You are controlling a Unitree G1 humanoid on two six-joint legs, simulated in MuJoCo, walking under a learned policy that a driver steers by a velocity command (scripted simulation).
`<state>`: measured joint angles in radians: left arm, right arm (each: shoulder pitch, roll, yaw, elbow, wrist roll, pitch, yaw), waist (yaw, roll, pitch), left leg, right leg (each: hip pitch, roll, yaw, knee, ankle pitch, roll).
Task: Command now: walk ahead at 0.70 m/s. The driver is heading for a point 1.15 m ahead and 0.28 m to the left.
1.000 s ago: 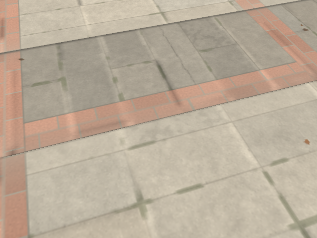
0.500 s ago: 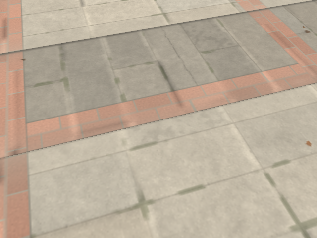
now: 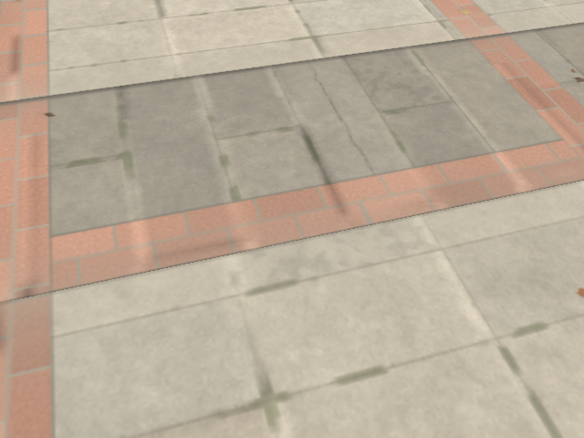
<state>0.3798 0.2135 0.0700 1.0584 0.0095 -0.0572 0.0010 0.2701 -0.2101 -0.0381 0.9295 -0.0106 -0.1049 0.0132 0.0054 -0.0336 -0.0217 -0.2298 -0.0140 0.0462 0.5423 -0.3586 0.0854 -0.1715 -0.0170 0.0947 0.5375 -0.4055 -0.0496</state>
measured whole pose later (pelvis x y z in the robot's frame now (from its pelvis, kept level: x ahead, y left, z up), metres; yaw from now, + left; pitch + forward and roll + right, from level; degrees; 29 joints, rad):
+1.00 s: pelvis +0.79 +0.05 -0.02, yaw +26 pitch -1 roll +1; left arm 0.16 0.21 0.00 0.77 0.05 -0.11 0.01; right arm 0.34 -0.30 -0.08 0.91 -0.02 -0.02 0.01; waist -0.04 0.01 0.05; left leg -0.32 -0.22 0.07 0.59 -0.26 0.22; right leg -0.42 -0.05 0.08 1.45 -0.34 0.01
